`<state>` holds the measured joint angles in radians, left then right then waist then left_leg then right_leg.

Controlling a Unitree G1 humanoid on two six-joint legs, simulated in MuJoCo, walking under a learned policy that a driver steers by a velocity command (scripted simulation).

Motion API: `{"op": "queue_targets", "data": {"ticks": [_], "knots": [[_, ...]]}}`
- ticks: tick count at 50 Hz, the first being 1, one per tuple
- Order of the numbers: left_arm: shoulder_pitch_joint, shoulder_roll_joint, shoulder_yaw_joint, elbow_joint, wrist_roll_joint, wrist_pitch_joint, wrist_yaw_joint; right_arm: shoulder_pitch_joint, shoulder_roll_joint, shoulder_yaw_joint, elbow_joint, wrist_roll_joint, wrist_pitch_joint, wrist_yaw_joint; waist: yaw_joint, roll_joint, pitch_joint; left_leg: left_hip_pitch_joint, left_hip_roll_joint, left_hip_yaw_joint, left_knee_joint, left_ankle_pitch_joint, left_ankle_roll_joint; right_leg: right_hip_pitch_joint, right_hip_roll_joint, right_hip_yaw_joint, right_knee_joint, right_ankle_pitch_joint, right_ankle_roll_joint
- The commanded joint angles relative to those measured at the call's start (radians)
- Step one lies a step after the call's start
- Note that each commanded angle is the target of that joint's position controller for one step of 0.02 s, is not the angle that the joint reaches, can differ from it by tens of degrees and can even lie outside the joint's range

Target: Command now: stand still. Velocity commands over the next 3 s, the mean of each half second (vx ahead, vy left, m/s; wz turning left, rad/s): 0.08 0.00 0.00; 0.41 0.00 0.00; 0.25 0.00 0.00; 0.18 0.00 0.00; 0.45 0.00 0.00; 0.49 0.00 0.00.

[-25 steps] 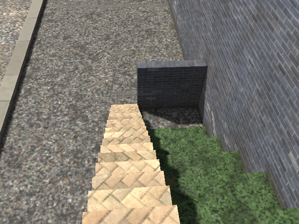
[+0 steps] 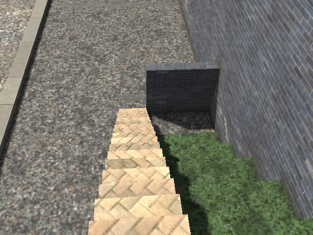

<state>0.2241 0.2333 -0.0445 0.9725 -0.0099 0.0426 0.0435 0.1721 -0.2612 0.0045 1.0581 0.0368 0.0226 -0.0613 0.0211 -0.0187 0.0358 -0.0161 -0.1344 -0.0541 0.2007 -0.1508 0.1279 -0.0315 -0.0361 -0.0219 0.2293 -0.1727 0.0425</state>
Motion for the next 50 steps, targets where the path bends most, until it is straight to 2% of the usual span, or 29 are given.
{"op": "queue_targets", "data": {"ticks": [1,2,3,5,14,15,16,17,19,20,22,24,28,29,30,31,33,35,36,37,39,44,50], "knots": [[0.022,0.082,0.016,-0.037,-0.002,-0.011,-0.002,-0.002,-0.142,-0.026,-0.032,0.002,-0.01,-0.01,0.004,0.017,-0.027,0.08,0.291,-0.19,0.035,0.416,-0.051,-0.087,-0.126,0.076,-0.02,0.09,-0.043],[0.04,0.099,0.021,-0.032,-0.004,-0.003,-0.004,0.007,-0.138,-0.025,-0.035,-0.014,-0.004,-0.008,0.002,0.033,-0.054,0.094,0.271,-0.176,0.022,0.378,-0.033,-0.065,-0.118,0.077,-0.025,0.056,-0.046],[0.023,0.092,0.02,-0.035,0.001,-0.004,-0.005,0.0,-0.134,-0.025,-0.033,-0.005,-0.007,-0.008,0.003,0.017,-0.019,0.082,0.282,-0.186,0.032,0.394,-0.035,-0.085,-0.125,0.076,-0.022,0.08,-0.046],[0.029,0.086,0.02,-0.036,0.003,-0.004,-0.006,0.004,-0.137,-0.026,-0.031,-0.001,-0.008,-0.01,0.003,0.014,-0.021,0.083,0.285,-0.187,0.037,0.407,-0.037,-0.083,-0.126,0.076,-0.021,0.084,-0.046],[0.034,0.085,0.025,-0.036,0.005,-0.001,-0.01,0.003,-0.138,-0.03,-0.026,-0.003,-0.009,-0.01,0.002,0.018,-0.005,0.068,0.286,-0.194,0.033,0.369,-0.034,-0.083,-0.126,0.079,-0.028,0.074,-0.049],[0.035,0.093,0.027,-0.036,0.0,0.005,-0.01,0.002,-0.135,-0.028,-0.032,-0.012,-0.005,-0.007,-0.003,0.029,-0.021,0.067,0.272,-0.188,0.009,0.288,-0.025,-0.071,-0.115,0.078,-0.034,0.037,-0.051],[0.013,0.086,0.026,-0.042,0.003,0.003,-0.01,-0.01,-0.135,-0.029,-0.036,-0.001,-0.01,-0.007,-0.002,0.018,0.007,0.053,0.281,-0.203,0.01,0.257,-0.029,-0.09,-0.117,0.075,-0.027,0.048,-0.052],[0.009,0.085,0.026,-0.046,0.0,0.001,-0.01,-0.015,-0.143,-0.03,-0.041,0.005,-0.012,-0.007,-0.002,0.023,-0.002,0.055,0.28,-0.209,0.007,0.21,-0.027,-0.095,-0.11,0.069,-0.018,0.036,-0.053],[-0.003,0.086,0.028,-0.053,-0.013,-0.004,-0.013,-0.024,-0.157,-0.034,-0.052,0.017,-0.015,-0.005,-0.003,0.043,-0.002,0.056,0.276,-0.22,0.008,0.116,-0.014,-0.125,-0.089,0.043,0.019,-0.003,-0.061],[-0.005,0.081,0.026,-0.051,-0.005,-0.011,-0.015,-0.012,-0.158,-0.037,-0.044,0.028,-0.014,-0.002,-0.003,0.035,-0.011,0.078,0.269,-0.215,0.028,0.092,0.002,-0.15,-0.074,0.018,0.039,-0.029,-0.065],[-0.031,0.071,0.022,-0.067,-0.018,-0.023,-0.022,-0.026,-0.161,-0.04,-0.058,0.039,-0.012,0.007,-0.009,0.048,-0.001,0.083,0.262,-0.216,0.065,0.037,0.029,-0.211,-0.045,-0.016,0.093,-0.067,-0.079],[-0.048,0.07,0.019,-0.08,-0.022,-0.033,-0.032,-0.04,-0.162,-0.041,-0.073,0.037,-0.01,0.016,-0.013,0.044,0.007,0.065,0.258,-0.227,0.098,0.026,0.049,-0.237,-0.028,-0.027,0.132,-0.07,-0.092],[-0.06,0.075,0.015,-0.108,-0.027,-0.041,-0.049,-0.068,-0.166,-0.043,-0.106,0.029,-0.001,0.037,-0.014,0.035,0.001,0.042,0.234,-0.218,0.177,0.173,0.052,-0.224,-0.012,-0.025,0.181,-0.033,-0.104],[-0.062,0.077,0.014,-0.112,-0.027,-0.043,-0.051,-0.08,-0.161,-0.042,-0.117,0.028,0.003,0.039,-0.011,0.03,-0.006,0.034,0.225,-0.205,0.201,0.218,0.05,-0.208,-0.013,-0.022,0.187,-0.016,-0.107],[-0.064,0.081,0.014,-0.119,-0.029,-0.033,-0.047,-0.102,-0.144,-0.037,-0.137,0.032,0.005,0.033,-0.01,0.028,-0.001,0.016,0.218,-0.182,0.222,0.299,0.049,-0.183,-0.022,-0.018,0.198,0.021,-0.106],[-0.046,0.089,0.012,-0.119,-0.033,-0.028,-0.039,-0.095,-0.137,-0.035,-0.141,0.03,0.001,0.021,-0.009,0.005,-0.054,0.028,0.203,-0.165,0.241,0.287,0.048,-0.144,-0.033,-0.015,0.194,0.029,-0.094],[-0.084,0.09,0.007,-0.156,-0.036,-0.019,-0.034,-0.126,-0.133,-0.028,-0.169,0.024,-0.003,0.012,-0.011,-0.006,-0.035,0.002,0.185,-0.136,0.27,0.32,0.037,-0.129,-0.043,-0.002,0.2,0.091,-0.086],[-0.107,0.095,0.003,-0.19,-0.034,-0.01,-0.029,-0.141,-0.129,-0.022,-0.197,0.016,-0.002,0.009,-0.013,-0.012,-0.037,-0.002,0.184,-0.125,0.292,0.362,0.03,-0.12,-0.05,0.01,0.212,0.151,-0.09],[-0.123,0.098,0.0,-0.206,-0.027,-0.005,-0.029,-0.157,-0.123,-0.018,-0.218,0.013,0.0,0.006,-0.016,-0.002,-0.032,-0.003,0.187,-0.123,0.295,0.408,0.028,-0.121,-0.05,0.009,0.22,0.189,-0.093],[-0.126,0.098,-0.001,-0.221,-0.024,-0.002,-0.028,-0.162,-0.124,-0.016,-0.233,0.011,0.004,0.005,-0.014,0.005,-0.051,0.01,0.192,-0.124,0.301,0.437,0.026,-0.111,-0.051,0.012,0.223,0.206,-0.093],[-0.147,0.097,-0.005,-0.249,-0.026,-0.006,-0.025,-0.176,-0.124,-0.007,-0.267,0.014,0.0,0.0,-0.012,0.0,-0.07,0.041,0.207,-0.142,0.288,0.453,0.023,-0.107,-0.056,0.023,0.2,0.224,-0.081],[-0.198,0.095,-0.017,-0.331,-0.019,-0.008,-0.025,-0.23,-0.114,0.01,-0.358,0.005,0.01,0.005,-0.005,0.006,-0.114,0.071,0.227,-0.142,0.275,0.52,0.008,-0.057,-0.075,0.041,0.177,0.318,-0.077],[-0.249,0.085,-0.035,-0.418,-0.006,-0.006,-0.043,-0.283,-0.1,0.036,-0.459,-0.005,0.023,0.035,0.001,0.012,-0.127,0.065,0.255,-0.162,0.234,0.473,0.003,-0.043,-0.1,0.07,0.139,0.295,-0.078]]}}
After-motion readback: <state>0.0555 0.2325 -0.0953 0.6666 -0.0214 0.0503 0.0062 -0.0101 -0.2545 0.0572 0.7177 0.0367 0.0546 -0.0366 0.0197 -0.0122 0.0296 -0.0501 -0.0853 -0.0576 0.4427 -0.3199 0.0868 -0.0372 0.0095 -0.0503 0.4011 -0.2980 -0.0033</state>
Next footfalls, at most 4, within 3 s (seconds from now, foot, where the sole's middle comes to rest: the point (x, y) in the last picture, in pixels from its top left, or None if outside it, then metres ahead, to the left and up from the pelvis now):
none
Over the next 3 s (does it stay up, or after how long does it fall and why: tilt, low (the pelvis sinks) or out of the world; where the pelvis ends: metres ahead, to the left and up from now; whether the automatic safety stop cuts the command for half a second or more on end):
stays up -0.02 -0.03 0.00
